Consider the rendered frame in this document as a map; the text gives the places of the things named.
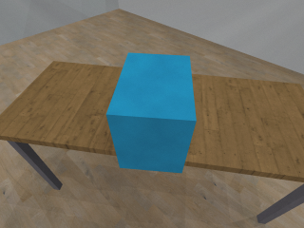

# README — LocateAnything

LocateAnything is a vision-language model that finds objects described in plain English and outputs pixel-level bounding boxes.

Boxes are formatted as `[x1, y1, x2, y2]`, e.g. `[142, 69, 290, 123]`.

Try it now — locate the carton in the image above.
[105, 52, 197, 173]

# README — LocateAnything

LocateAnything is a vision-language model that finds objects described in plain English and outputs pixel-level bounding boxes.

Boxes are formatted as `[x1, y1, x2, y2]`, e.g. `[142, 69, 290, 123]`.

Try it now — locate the table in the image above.
[0, 61, 304, 224]

